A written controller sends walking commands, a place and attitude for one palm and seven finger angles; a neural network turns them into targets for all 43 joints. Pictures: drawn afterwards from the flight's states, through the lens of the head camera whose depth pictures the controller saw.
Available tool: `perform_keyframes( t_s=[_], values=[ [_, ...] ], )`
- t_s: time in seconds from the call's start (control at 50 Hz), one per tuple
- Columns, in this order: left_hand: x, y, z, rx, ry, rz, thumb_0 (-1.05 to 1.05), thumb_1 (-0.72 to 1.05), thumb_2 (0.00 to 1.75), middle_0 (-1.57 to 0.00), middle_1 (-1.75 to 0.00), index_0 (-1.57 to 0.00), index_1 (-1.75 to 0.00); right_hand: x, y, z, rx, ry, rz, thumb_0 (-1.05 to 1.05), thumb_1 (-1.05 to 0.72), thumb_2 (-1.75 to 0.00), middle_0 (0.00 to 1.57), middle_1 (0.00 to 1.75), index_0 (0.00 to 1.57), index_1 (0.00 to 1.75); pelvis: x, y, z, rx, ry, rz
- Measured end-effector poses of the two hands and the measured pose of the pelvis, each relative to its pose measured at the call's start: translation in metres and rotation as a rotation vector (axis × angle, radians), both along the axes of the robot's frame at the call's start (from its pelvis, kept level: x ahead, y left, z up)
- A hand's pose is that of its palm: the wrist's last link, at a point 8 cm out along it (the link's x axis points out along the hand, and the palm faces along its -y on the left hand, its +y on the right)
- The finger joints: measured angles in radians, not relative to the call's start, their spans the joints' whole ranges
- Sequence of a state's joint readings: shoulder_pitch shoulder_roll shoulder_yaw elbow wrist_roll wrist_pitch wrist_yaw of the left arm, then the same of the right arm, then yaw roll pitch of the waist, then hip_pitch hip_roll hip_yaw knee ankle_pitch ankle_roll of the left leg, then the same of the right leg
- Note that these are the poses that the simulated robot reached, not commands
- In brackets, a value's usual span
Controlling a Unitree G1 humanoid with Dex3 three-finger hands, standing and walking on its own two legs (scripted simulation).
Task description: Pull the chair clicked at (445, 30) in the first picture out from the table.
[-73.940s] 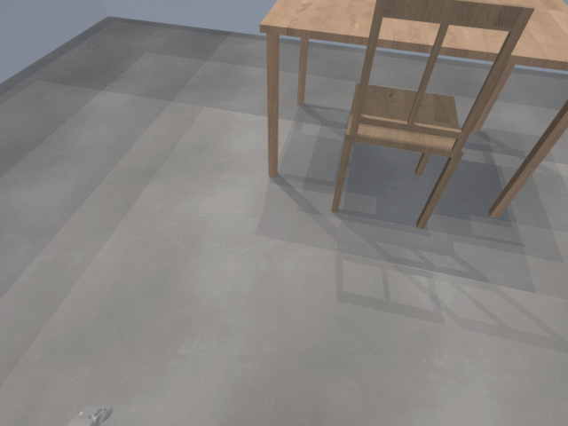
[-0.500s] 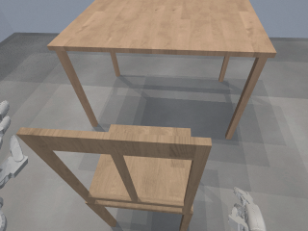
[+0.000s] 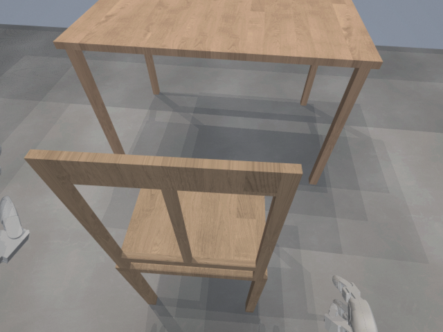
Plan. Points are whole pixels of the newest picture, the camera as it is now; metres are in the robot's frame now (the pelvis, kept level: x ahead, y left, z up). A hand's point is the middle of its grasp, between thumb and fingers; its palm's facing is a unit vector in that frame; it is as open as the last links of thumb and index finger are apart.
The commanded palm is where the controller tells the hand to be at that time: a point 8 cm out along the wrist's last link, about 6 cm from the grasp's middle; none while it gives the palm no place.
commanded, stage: step back with the hand held close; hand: left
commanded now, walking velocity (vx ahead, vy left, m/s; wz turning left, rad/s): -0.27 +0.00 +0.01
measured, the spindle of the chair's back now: (180, 230) +0.32 +0.12 -0.06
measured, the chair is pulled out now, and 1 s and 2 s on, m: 0.54 0.54 0.54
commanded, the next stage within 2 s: stop stepping back and stand still in 1.24 s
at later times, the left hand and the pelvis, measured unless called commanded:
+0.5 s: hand (8, 256) +0.17 +0.26 +0.17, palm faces +0.46 -0.74 -0.48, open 7.4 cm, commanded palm +0.10 +0.30 +0.18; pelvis -0.03 +0.00 -0.01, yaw +1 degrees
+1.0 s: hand out of the picture +0.13 +0.25 +0.18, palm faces +0.45 -0.72 -0.52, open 7.4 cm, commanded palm +0.06 +0.29 +0.18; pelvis -0.07 -0.02 +0.00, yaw +3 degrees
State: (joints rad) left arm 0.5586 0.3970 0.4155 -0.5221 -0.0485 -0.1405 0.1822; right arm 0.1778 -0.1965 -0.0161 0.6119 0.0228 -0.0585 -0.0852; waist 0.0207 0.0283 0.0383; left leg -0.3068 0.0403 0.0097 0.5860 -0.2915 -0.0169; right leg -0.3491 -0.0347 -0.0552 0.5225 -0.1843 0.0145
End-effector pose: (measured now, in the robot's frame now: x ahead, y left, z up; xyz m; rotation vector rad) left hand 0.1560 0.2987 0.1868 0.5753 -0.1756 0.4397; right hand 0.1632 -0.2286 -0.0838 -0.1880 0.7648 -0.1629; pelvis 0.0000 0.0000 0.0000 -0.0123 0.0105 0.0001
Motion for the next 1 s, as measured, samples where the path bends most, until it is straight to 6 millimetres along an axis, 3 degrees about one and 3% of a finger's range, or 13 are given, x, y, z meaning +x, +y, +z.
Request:
perform_keyframes(
  t_s=[0.24, 0.46, 0.66, 0.72, 0.88, 1.0],
  values=[
    [-0.017, 0.01, -0.001, 0.032, -0.01, -0.012, 0.02, 0.89, 0.9, -0.21, -0.3, -0.21, -0.3, -0.032, -0.007, 0.007, -0.047, -0.005, -0.013, 0.02, -0.91, -0.89, 0.2, 0.3, 0.2, 0.3, -0.021, 0.005, -0.001, -0.004, 0.007, 0.007],
    [-0.029, -0.003, 0.004, 0.049, -0.086, -0.029, 0.02, 0.89, 0.9, -0.21, -0.3, -0.21, -0.3, -0.036, -0.007, -0.006, -0.029, 0.002, 0.019, 0.01, -0.91, -0.89, 0.2, 0.3, 0.2, 0.3, -0.031, -0.002, -0.008, -0.005, 0.013, 0.016],
    [-0.037, 0.012, 0.007, 0.116, -0.073, -0.036, 0.02, 0.89, 0.9, -0.21, -0.3, -0.22, -0.3, -0.043, -0.003, 0.0, -0.052, -0.01, 0.005, 0.02, -0.91, -0.89, 0.2, 0.3, 0.2, 0.3, -0.037, 0.003, -0.008, -0.015, 0.023, 0.035],
    [-0.041, 0.007, 0.008, 0.122, -0.099, -0.038, 0.02, 0.89, 0.9, -0.21, -0.3, -0.21, -0.3, -0.041, -0.002, -0.004, -0.042, -0.025, 0.027, 0.01, -0.91, -0.89, 0.2, 0.3, 0.2, 0.3, -0.041, -0.003, -0.011, -0.007, 0.02, 0.024],
    [-0.056, -0.03, 0.013, 0.095, -0.14, -0.099, 0.02, 0.89, 0.9, -0.21, -0.3, -0.21, -0.3, -0.046, -0.011, -0.011, 0.0, -0.028, 0.067, 0.01, -0.91, -0.89, 0.2, 0.3, 0.21, 0.3, -0.056, -0.022, -0.011, -0.005, 0.009, 0.037],
    [-0.073, -0.017, 0.017, 0.113, -0.103, -0.066, 0.01, 0.89, 0.9, -0.21, -0.3, -0.22, -0.3, -0.064, -0.022, 0.005, -0.044, 0.006, 0.045, 0.01, -0.91, -0.89, 0.2, 0.3, 0.21, 0.3, -0.07, -0.019, 0.0, 0.031, 0.026, 0.049]
  ],
)
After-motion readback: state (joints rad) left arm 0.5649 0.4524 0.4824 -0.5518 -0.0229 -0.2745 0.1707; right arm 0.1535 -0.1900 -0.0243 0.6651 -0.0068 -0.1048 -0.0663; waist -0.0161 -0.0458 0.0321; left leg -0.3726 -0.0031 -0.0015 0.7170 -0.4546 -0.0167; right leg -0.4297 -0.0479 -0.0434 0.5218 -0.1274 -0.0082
